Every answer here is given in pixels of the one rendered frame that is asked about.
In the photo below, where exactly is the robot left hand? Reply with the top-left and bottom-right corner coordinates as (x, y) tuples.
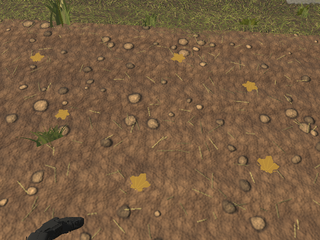
(26, 217), (84, 240)

